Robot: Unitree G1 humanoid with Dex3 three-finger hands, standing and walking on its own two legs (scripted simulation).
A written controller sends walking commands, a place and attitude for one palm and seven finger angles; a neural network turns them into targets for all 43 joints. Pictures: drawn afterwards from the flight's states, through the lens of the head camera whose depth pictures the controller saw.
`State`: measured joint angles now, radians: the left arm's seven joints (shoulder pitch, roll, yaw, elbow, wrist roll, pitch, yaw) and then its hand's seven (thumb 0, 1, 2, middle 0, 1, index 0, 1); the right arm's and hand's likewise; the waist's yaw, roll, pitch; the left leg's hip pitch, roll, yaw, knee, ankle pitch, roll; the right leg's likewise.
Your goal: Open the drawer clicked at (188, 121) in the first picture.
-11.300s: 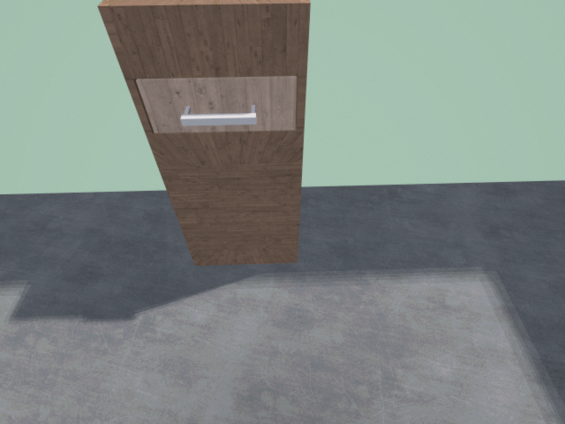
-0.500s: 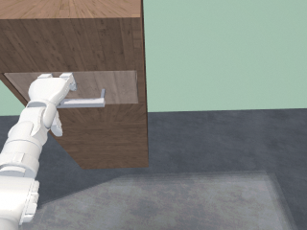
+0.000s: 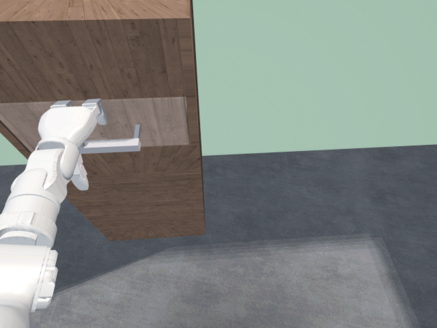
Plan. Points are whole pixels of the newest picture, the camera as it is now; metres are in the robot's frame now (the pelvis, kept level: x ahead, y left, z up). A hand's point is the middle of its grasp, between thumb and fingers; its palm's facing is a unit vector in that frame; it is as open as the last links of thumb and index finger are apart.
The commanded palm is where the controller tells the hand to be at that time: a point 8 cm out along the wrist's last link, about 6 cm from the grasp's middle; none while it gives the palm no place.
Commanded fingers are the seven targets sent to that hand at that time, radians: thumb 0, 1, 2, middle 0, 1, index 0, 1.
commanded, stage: lower the fingers behind the handle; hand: left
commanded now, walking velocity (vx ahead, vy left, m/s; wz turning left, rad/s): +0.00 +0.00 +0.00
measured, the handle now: (97, 138) +0.50 +0.26 +0.01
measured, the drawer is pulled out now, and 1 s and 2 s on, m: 0.00 0.00 0.00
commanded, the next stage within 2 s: close the thumb around the handle in 1.56 s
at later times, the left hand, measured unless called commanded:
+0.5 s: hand (82, 155) +0.44 +0.27 +0.03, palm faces -0.03 -0.03 -1.00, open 13.8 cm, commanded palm +0.43 +0.27 +0.08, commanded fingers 0.00 -0.50 0.30 -0.30 -1.20 -0.30 -1.20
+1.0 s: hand (90, 165) +0.44 +0.27 -0.01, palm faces -0.06 -0.02 -1.00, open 13.8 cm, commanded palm +0.43 +0.27 +0.05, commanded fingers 0.00 -0.50 0.30 -0.30 -1.20 -0.30 -1.20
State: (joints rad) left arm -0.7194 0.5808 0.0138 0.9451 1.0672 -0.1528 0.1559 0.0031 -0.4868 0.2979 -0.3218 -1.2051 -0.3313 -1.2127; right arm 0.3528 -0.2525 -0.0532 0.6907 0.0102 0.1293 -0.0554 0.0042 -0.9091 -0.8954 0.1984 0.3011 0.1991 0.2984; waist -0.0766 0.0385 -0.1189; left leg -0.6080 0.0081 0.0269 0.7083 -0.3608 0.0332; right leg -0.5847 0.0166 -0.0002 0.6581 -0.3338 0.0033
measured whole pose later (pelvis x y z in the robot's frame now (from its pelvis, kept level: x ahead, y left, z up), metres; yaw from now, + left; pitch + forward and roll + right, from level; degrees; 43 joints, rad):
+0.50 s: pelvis +0.00 +0.00 -0.01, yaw +0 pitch +17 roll -2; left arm -0.69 0.56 0.03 0.95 1.10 -0.17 0.28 0.00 -0.49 0.30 -0.32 -1.21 -0.32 -1.20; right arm 0.32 -0.26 -0.07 0.70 -0.01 0.12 -0.03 0.00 -0.91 -0.90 0.20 0.30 0.20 0.30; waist -0.07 0.03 -0.14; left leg -0.70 0.01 0.02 0.79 -0.39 0.04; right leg -0.67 0.02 -0.01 0.72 -0.36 0.01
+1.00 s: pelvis -0.01 +0.01 -0.02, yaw +0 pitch +20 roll -2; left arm -0.73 0.57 0.04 1.04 1.12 -0.16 0.34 0.00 -0.49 0.30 -0.31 -1.20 -0.32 -1.20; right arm 0.35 -0.26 -0.06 0.72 -0.02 0.11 -0.03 0.00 -0.91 -0.90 0.20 0.30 0.20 0.30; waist -0.10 0.04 -0.15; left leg -0.83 0.02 0.02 0.88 -0.41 0.04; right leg -0.79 0.02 -0.01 0.81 -0.37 0.01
